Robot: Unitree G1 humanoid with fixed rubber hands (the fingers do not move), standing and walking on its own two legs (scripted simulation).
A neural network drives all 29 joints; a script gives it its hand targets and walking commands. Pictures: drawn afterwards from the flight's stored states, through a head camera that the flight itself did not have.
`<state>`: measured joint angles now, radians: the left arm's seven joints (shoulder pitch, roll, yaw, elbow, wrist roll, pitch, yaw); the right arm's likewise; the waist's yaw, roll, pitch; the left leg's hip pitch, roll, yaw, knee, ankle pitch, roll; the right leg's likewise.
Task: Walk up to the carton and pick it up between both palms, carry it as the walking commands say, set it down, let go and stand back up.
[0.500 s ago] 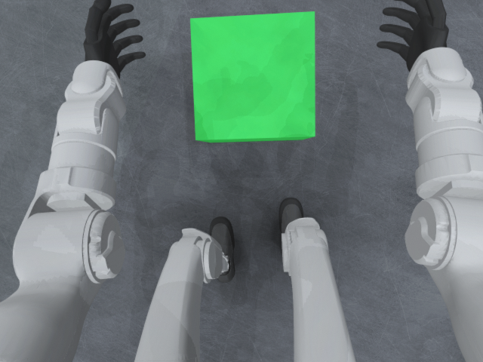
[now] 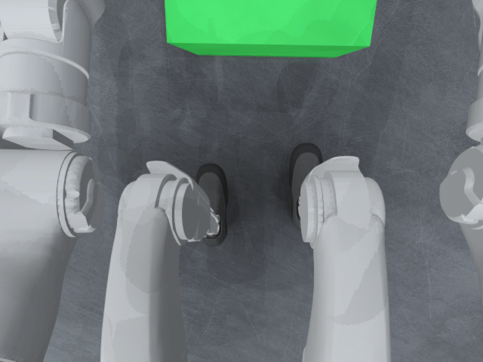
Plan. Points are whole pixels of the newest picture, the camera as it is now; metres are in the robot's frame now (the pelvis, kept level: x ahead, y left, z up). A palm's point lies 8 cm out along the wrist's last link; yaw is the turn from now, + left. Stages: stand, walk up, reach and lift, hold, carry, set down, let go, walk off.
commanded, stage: reach and lift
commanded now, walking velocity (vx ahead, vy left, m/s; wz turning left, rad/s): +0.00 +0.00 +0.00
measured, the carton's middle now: out of the picture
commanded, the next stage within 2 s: none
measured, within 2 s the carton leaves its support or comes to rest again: neither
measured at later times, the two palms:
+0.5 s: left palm out of the picture +0.57 +0.14 -0.27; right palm out of the picture +0.53 -0.28 -0.28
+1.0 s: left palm out of the picture +0.57 +0.14 -0.29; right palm out of the picture +0.54 -0.28 -0.29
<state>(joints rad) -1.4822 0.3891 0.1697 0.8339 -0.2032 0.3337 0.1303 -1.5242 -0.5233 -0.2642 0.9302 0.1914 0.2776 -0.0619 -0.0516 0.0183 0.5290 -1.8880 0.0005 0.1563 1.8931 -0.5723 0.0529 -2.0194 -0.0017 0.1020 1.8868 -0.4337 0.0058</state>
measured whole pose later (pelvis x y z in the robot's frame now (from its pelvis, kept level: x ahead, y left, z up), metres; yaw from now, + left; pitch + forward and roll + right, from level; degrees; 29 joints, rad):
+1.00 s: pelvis +0.02 +0.00 -0.10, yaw +3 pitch +32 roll +5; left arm -1.52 0.37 0.07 1.09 -0.20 0.20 0.11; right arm -1.50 -0.52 -0.26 1.18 0.21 0.10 -0.02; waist -0.08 0.00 0.52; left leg -2.14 -0.02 0.16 2.26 -0.67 0.06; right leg -2.26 -0.03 0.10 2.24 -0.54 0.01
